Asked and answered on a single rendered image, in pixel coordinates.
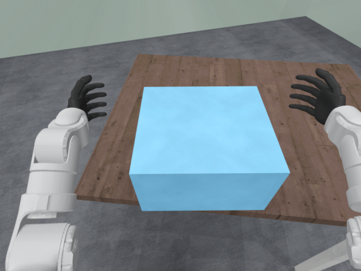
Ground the robot left hand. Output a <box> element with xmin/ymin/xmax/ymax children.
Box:
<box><xmin>67</xmin><ymin>75</ymin><xmax>107</xmax><ymax>121</ymax></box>

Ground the right robot forearm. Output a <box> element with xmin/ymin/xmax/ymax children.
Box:
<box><xmin>324</xmin><ymin>106</ymin><xmax>361</xmax><ymax>213</ymax></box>

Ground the robot left upper arm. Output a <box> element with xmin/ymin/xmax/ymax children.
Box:
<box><xmin>8</xmin><ymin>223</ymin><xmax>79</xmax><ymax>271</ymax></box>

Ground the robot right hand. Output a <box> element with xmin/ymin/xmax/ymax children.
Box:
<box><xmin>289</xmin><ymin>68</ymin><xmax>346</xmax><ymax>125</ymax></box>

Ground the carton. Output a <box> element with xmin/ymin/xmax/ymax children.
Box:
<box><xmin>129</xmin><ymin>86</ymin><xmax>290</xmax><ymax>211</ymax></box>

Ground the table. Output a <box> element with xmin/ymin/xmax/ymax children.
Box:
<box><xmin>74</xmin><ymin>54</ymin><xmax>361</xmax><ymax>271</ymax></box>

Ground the left robot forearm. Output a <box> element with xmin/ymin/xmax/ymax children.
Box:
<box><xmin>5</xmin><ymin>108</ymin><xmax>90</xmax><ymax>271</ymax></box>

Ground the robot right upper arm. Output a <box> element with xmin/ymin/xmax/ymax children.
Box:
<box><xmin>346</xmin><ymin>216</ymin><xmax>361</xmax><ymax>269</ymax></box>

